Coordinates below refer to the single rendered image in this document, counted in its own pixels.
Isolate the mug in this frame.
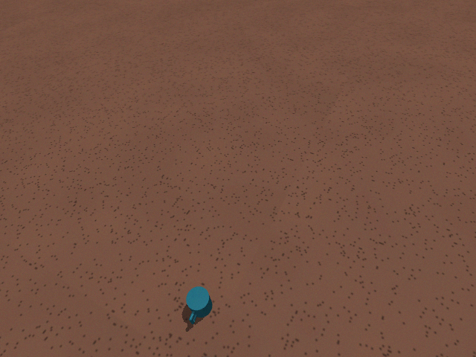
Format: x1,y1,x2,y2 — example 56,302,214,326
186,286,212,324

